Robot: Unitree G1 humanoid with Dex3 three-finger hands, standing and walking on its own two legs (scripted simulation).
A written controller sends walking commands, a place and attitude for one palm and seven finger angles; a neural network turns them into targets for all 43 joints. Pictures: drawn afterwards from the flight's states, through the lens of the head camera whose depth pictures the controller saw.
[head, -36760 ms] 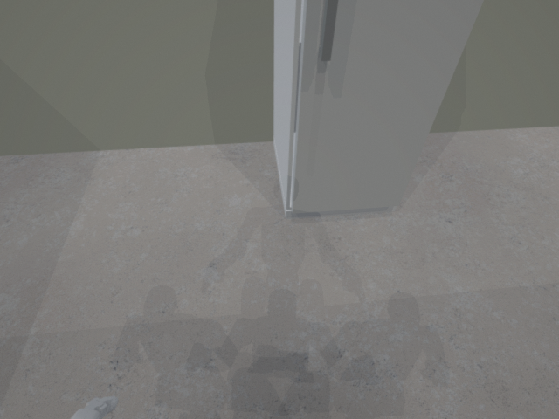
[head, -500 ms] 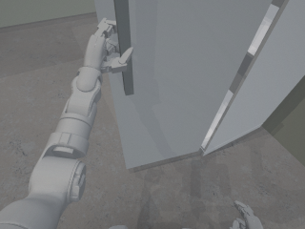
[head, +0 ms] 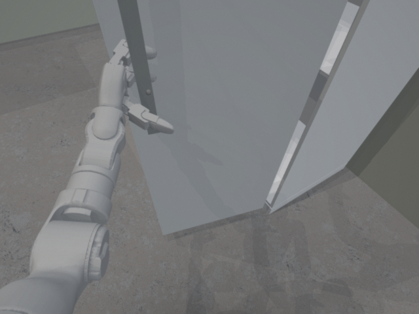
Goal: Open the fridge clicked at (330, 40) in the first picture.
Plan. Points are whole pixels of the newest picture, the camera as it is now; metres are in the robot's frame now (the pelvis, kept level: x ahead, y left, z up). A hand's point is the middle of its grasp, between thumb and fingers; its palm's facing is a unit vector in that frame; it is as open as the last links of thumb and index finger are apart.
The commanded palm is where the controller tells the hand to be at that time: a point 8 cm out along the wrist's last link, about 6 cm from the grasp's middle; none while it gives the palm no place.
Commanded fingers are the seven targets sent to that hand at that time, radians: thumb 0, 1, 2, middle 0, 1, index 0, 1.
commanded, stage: loosen the grip on the handle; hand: left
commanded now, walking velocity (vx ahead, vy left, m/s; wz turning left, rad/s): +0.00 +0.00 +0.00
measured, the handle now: (133, 34) +0.51 +0.14 +0.27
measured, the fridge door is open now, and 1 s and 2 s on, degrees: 75 74 74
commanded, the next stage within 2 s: slip the hand off the handle in 0.04 s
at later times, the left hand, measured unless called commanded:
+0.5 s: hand (117, 98) +0.45 +0.17 +0.18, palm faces +0.05 -0.98 -0.20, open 14.7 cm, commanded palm +0.41 +0.22 +0.19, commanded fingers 0.00 -0.55 0.20 -0.25 -1.15 -0.25 -1.15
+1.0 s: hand (107, 122) +0.39 +0.18 +0.17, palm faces -0.05 -0.99 -0.16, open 14.7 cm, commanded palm +0.36 +0.22 +0.19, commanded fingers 0.00 -0.55 0.20 -0.25 -1.15 -0.25 -1.15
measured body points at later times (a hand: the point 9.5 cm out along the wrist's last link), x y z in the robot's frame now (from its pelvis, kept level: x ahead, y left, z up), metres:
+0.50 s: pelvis +0.03 -0.03 +0.00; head +0.06 -0.04 +0.45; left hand +0.44 +0.22 +0.19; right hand +0.15 -0.29 -0.10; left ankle +0.00 +0.11 -0.72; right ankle +0.05 -0.14 -0.72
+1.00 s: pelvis +0.01 +0.01 +0.00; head +0.03 +0.01 +0.45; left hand +0.39 +0.23 +0.18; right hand +0.14 -0.23 -0.11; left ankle +0.00 +0.12 -0.72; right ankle +0.05 -0.14 -0.72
